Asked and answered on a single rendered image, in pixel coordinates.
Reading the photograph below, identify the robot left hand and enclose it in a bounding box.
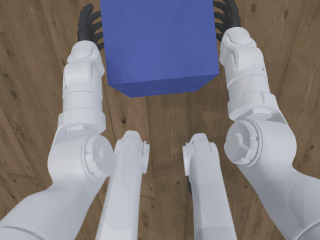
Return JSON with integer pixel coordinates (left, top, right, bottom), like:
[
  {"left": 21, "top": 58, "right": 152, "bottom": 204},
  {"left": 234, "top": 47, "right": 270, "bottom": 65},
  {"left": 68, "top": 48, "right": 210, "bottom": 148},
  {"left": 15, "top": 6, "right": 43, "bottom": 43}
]
[{"left": 77, "top": 3, "right": 104, "bottom": 51}]

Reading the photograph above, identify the robot left upper arm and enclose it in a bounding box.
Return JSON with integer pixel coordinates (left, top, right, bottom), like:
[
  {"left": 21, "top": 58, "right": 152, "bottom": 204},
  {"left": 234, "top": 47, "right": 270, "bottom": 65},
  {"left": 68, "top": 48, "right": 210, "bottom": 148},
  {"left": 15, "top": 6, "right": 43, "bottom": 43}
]
[{"left": 0, "top": 133, "right": 117, "bottom": 240}]

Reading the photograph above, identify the robot right hand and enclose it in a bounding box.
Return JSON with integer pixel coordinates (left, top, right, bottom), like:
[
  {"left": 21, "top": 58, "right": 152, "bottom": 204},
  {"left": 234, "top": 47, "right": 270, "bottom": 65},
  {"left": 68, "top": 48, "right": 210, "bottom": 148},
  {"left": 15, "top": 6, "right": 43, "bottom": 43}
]
[{"left": 213, "top": 0, "right": 241, "bottom": 42}]

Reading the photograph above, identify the left robot forearm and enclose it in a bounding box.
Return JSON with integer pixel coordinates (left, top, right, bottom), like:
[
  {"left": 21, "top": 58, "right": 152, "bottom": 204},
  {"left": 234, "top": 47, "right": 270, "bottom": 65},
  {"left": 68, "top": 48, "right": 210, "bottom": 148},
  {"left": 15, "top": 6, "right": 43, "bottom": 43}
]
[{"left": 47, "top": 40, "right": 106, "bottom": 167}]

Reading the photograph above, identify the robot right upper arm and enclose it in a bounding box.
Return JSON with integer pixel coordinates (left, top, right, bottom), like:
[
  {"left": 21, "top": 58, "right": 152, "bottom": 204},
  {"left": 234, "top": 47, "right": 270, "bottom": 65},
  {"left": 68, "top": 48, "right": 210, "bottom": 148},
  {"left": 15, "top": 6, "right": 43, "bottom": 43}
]
[{"left": 224, "top": 118, "right": 320, "bottom": 240}]

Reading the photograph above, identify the carton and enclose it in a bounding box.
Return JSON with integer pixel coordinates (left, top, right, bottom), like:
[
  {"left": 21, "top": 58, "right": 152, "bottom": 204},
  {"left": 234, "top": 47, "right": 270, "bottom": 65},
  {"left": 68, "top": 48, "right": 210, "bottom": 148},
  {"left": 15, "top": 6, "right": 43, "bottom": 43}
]
[{"left": 100, "top": 0, "right": 220, "bottom": 98}]

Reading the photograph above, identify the right robot forearm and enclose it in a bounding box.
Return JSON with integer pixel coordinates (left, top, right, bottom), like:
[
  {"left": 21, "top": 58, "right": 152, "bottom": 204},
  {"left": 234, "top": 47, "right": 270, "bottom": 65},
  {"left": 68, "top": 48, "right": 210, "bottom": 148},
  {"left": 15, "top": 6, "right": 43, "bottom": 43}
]
[{"left": 219, "top": 27, "right": 290, "bottom": 128}]

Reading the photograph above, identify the robot right thigh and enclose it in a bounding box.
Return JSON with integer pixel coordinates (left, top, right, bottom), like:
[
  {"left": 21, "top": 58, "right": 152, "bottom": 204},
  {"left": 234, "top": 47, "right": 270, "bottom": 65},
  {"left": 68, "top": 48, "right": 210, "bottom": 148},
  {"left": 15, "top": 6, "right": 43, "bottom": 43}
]
[{"left": 182, "top": 139, "right": 237, "bottom": 240}]

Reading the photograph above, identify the right robot foot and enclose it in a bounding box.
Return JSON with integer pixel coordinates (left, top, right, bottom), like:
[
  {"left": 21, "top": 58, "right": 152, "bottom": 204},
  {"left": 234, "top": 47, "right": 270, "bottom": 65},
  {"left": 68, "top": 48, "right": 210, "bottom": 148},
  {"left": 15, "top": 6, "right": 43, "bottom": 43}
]
[{"left": 187, "top": 175, "right": 192, "bottom": 195}]

